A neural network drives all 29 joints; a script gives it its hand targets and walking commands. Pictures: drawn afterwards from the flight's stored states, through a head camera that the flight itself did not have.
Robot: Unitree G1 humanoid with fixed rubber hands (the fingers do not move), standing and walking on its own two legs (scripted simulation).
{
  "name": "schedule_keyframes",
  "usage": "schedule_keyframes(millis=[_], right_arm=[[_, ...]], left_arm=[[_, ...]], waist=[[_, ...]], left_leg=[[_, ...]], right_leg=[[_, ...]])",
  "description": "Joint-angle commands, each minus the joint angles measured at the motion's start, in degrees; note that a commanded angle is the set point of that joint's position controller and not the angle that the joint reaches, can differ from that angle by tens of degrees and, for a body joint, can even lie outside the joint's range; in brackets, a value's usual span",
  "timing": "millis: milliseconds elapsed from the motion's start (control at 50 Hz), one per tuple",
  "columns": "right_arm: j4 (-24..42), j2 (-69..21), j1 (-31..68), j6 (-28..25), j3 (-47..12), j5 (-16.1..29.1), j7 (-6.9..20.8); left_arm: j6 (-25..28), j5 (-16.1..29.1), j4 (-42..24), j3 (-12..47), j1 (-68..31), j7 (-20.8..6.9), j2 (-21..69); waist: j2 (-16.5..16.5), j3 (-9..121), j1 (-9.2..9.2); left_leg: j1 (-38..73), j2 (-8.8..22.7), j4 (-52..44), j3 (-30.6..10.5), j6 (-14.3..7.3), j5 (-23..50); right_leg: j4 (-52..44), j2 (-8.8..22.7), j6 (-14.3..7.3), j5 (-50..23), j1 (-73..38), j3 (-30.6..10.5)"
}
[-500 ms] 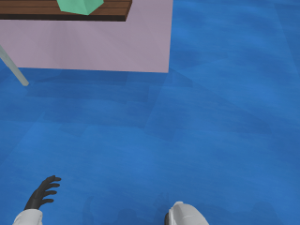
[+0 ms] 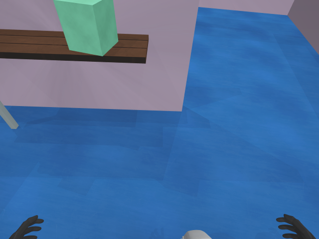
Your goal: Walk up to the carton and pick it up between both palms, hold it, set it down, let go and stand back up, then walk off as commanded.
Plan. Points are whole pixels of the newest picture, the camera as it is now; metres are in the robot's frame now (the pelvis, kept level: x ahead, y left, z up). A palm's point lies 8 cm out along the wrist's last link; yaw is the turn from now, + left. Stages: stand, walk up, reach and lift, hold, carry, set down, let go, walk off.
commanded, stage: walk up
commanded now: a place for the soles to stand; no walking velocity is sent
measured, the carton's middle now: (90, 23) +1.15 +0.37 +0.07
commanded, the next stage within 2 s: none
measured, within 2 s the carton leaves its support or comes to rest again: neither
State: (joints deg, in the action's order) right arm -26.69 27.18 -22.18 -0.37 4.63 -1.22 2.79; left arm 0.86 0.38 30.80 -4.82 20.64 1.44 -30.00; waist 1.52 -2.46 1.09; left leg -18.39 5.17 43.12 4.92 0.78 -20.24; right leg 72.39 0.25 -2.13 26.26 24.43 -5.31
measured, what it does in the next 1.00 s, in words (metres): walks ahead: right foot, then left foot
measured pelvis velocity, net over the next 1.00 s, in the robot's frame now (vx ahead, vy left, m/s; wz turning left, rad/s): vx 0.39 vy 0.17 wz -0.09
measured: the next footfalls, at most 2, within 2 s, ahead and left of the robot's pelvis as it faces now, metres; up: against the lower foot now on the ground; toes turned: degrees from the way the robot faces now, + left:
right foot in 0.24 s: +0.27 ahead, -0.09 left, +0.00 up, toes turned -6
left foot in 0.64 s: +0.40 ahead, +0.28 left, +0.00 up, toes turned +1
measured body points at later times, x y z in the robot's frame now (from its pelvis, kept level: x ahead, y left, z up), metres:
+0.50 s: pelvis +0.20 +0.06 +0.01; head +0.20 +0.04 +0.46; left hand +0.33 +0.40 -0.02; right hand +0.32 -0.26 -0.06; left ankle +0.26 +0.22 -0.65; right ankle +0.23 -0.08 -0.71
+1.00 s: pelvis +0.39 +0.17 -0.01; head +0.38 +0.15 +0.44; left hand +0.59 +0.48 -0.03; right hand +0.41 -0.18 -0.09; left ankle +0.37 +0.28 -0.71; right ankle +0.48 +0.06 -0.71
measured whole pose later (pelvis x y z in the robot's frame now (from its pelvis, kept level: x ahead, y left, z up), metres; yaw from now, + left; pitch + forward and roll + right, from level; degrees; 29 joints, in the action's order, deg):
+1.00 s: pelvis +0.39 +0.17 -0.01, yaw -5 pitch -5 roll +0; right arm -27.8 29.7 -26.5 1.9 4.6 -1.9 3.7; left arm 1.8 -0.6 27.7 -4.0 17.9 1.8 -29.2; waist -2.8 -4.7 4.2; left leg -14.1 3.0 50.5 5.2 -1.4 -30.5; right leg 43.3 0.2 -2.7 14.6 23.9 5.0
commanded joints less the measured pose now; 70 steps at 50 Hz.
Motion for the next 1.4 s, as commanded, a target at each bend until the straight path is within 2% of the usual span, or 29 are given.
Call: schedule_keyframes(millis=[0,100,200,220,240,260,300,380,520,580,600,620,640,660,700,780,840,920,940,960,980,1020,1100,1180,1260,1320,1340,1360,1380], right_arm=[[4.45,12.47,-0.29,-1.64,4.05,-0.50,-0.77],[3.87,12.29,-3.31,-1.48,3.64,-0.65,0.11],[3.29,10.14,-4.34,-0.43,2.01,-0.70,0.76],[3.42,9.06,-4.69,-0.32,1.36,-1.15,0.75],[4.92,6.79,-6.46,-0.13,0.86,-0.79,0.72],[6.55,13.25,-3.34,1.14,2.93,-0.31,0.37],[6.72,13.13,-1.30,1.69,3.79,-0.60,-0.17],[3.63,10.10,-4.29,1.86,3.26,-0.90,0.81],[5.41,7.98,3.37,2.47,3.32,-0.32,3.57],[3.18,8.79,-2.67,2.46,4.62,0.52,3.45],[1.32,10.73,-6.87,2.13,5.62,0.63,2.90],[0.23,14.68,-10.91,1.57,6.77,0.31,2.10],[2.45,17.53,-10.55,0.87,6.23,-0.17,1.09],[4.26,20.02,-7.13,0.67,7.10,0.27,0.46],[4.49,17.80,-0.19,1.10,6.21,0.94,-0.54],[4.78,13.62,2.47,0.62,4.23,0.12,-0.64],[4.80,13.47,1.05,0.21,3.76,-0.56,-0.18],[4.70,9.97,2.06,1.14,1.94,-0.45,1.00],[4.96,8.94,0.95,1.20,1.32,-0.85,1.22],[6.37,6.60,-0.07,1.32,0.94,-1.05,1.08],[8.06,12.70,2.15,2.60,3.16,-0.82,0.43],[8.52,14.14,2.98,3.51,4.48,-1.01,0.28],[4.16,11.65,-2.01,3.26,4.08,-1.10,1.52],[5.08,8.39,2.90,3.63,3.04,-0.70,2.78],[4.44,8.39,5.47,3.41,3.22,0.50,3.78],[1.29,11.00,-3.34,2.99,5.00,1.08,2.82],[-0.28,14.23,-7.30,2.49,5.95,0.73,2.05],[1.68,19.78,-7.94,1.85,6.19,-0.09,1.08],[2.47,20.73,-6.63,1.71,6.55,1.07,0.61]], left_arm=[[0.49,0.55,-4.06,-2.00,0.12,-0.64,-8.40],[0.86,-0.65,-6.97,-1.24,-7.02,-1.60,-6.47],[0.69,-1.23,-4.78,-2.82,-1.21,-0.38,-8.21],[0.89,-1.24,-4.00,-3.65,3.42,0.42,-9.86],[0.98,-1.87,-4.00,-5.09,8.66,1.63,-14.35],[0.82,-1.12,-4.90,-4.76,8.00,2.54,-15.05],[1.32,-1.22,-5.91,-4.37,4.89,3.32,-13.78],[2.57,-1.53,-5.88,-2.54,-2.20,2.76,-11.36],[3.28,-1.90,-6.84,-3.89,-1.65,1.67,-14.49],[2.31,-1.96,-7.34,-3.95,-3.33,1.56,-14.64],[1.78,-2.17,-7.27,-3.04,-2.17,1.38,-11.95],[1.36,-1.88,-7.03,-1.36,0.13,0.95,-7.45],[1.48,-0.22,-8.96,0.03,-1.38,0.58,-3.61],[0.83,0.58,-11.12,-1.74,-4.17,1.65,-7.32],[0.58,0.76,-7.29,-2.36,-2.68,1.39,-11.59],[0.26,0.42,-3.90,-2.06,-0.27,0.21,-10.08],[0.91,-0.34,-5.52,-1.72,-1.69,-0.48,-7.96],[1.14,-0.78,-2.76,-3.45,6.38,0.59,-9.57],[0.89,-1.06,-3.02,-4.52,9.71,1.51,-12.04],[1.12,-1.85,-4.23,-5.35,11.35,2.37,-15.39],[1.04,-2.18,-5.62,-4.90,8.36,3.38,-15.62],[1.78,-2.30,-6.61,-4.29,5.06,4.16,-14.19],[2.87,-2.34,-6.56,-3.17,0.55,3.36,-12.94],[3.59,-2.51,-6.15,-3.54,1.45,3.10,-13.82],[2.84,-1.63,-6.39,-3.89,1.31,2.47,-15.29],[1.45,-1.91,-6.46,-2.99,0.41,1.88,-13.22],[1.08,-1.48,-6.13,-1.21,3.65,1.34,-9.12],[1.38,0.07,-8.46,0.42,2.36,1.07,-4.50],[0.36,0.78,-10.58,-1.37,-2.38,2.59,-8.39]], waist=[[-12.33,-6.21,0.58],[-11.94,-6.18,2.57],[-2.21,1.82,-1.78],[0.83,4.28,-4.72],[11.47,10.23,-6.95],[7.32,7.57,-7.58],[1.36,2.74,-5.96],[5.73,-2.89,-0.67],[8.37,-2.33,-1.39],[3.30,-1.51,2.46],[-3.23,0.80,4.43],[-15.69,3.12,7.26],[-21.20,2.35,8.14],[-20.37,0.87,6.98],[-9.70,-6.52,2.48],[-10.86,-8.88,0.42],[-13.07,-7.28,0.63],[-2.82,1.96,-4.66],[1.77,3.71,-7.25],[12.29,5.16,-7.54],[5.66,1.04,-6.89],[1.15,-4.62,-4.53],[7.15,-3.00,-1.26],[7.16,-4.31,-1.44],[6.77,-2.45,-2.15],[-1.26,1.03,3.28],[-12.42,3.82,5.25],[-22.78,3.39,6.74],[-20.61,1.42,7.44]], left_leg=[[1.17,10.74,-25.72,-14.91,-11.16,-1.87],[5.46,10.07,-24.39,-7.92,-11.02,4.03],[-4.56,7.23,-9.90,-1.56,-7.85,-0.47],[-9.51,4.91,2.03,0.83,-6.18,2.87],[-17.93,-1.30,21.34,1.98,-2.89,-11.16],[-20.34,-3.87,28.24,-5.08,-1.48,-18.01],[-24.60,-1.69,36.02,-10.36,-1.12,-13.05],[-15.69,0.73,27.33,-9.21,0.37,-6.13],[-3.39,1.77,4.69,-3.87,-0.56,3.87],[12.84,-1.49,-2.59,0.77,-1.52,7.35],[19.79,-3.11,-4.08,0.37,-2.12,1.78],[23.88,-0.58,-10.36,-6.76,-3.62,-11.37],[19.76,11.51,-20.59,-29.59,-7.09,-22.51],[14.00,20.87,-32.19,-46.25,-15.13,-29.03],[7.01,16.67,-29.91,-33.88,-13.66,-28.94],[-2.11,10.70,-25.55,-18.01,-12.66,-12.73],[-1.04,10.80,-22.75,-15.18,-12.92,-4.71],[-14.23,4.49,-5.92,-6.06,-8.22,-10.52],[-20.24,2.13,3.53,-3.48,-6.26,-10.76],[-24.72,-3.13,21.31,-1.73,-3.15,-18.13],[-26.16,-3.81,28.27,-8.98,-1.72,-18.85],[-28.06,-1.62,32.95,-12.55,-1.25,-13.00],[-18.73,0.17,28.05,-10.55,-0.08,-3.77],[-15.16,2.19,15.59,-6.92,0.23,1.96],[0.52,-0.50,2.49,-1.70,-0.92,6.05],[15.73,-3.69,-5.48,-0.20,-2.28,0.57],[22.02,-2.06,-9.46,-5.31,-3.52,-7.30],[20.01,11.98,-21.24,-31.18,-8.66,-17.15],[12.85,19.51,-28.90,-44.37,-15.88,-22.58]], right_leg=[[-8.13,2.27,0.87,-3.22,8.11,1.63],[-29.09,2.88,0.68,-10.73,4.43,7.12],[-35.14,-1.26,-1.35,-13.71,-20.71,9.63],[-38.17,1.96,-2.86,-6.60,-28.15,3.24],[-45.30,17.76,-9.03,4.57,-34.69,-25.05],[-54.53,23.96,-16.19,13.89,-30.67,-42.42],[-52.82,23.22,-16.28,8.80,-26.69,-32.44],[-52.57,15.90,-12.77,-4.63,-7.78,-12.62],[-50.95,12.16,-7.98,5.58,0.47,-2.20],[-42.71,11.25,-6.01,13.06,9.31,1.46],[-31.91,8.59,-4.76,13.14,12.38,4.27],[-13.14,3.94,-3.14,11.80,15.28,8.86],[1.55,-2.80,-0.28,12.06,22.50,3.75],[4.43,-2.12,0.11,10.20,23.89,-2.00],[4.31,2.00,0.14,2.65,20.46,-1.92],[-11.19,3.32,0.80,0.44,7.71,4.56],[-23.13,3.94,0.30,-3.58,2.73,7.12],[-33.37,-0.51,-0.43,-13.54,-26.69,9.58],[-36.83,4.34,-2.14,-2.35,-32.01,0.98],[-49.14,20.29,-6.95,12.56,-30.53,-25.68],[-57.17,26.68,-13.30,23.87,-23.41,-40.13],[-56.22,24.23,-14.39,22.42,-18.42,-32.44],[-53.38,17.73,-11.34,6.60,-9.21,-11.85],[-50.61,15.69,-9.95,-6.00,-6.71,-2.69],[-48.78,13.68,-6.78,3.00,-0.16,2.48],[-31.77,11.17,-4.96,6.16,5.28,6.92],[-15.73,7.12,-2.85,5.28,9.25,10.74],[-2.00,-0.79,0.13,11.82,18.49,7.62],[2.04,-0.13,0.39,12.09,20.26,0.30]])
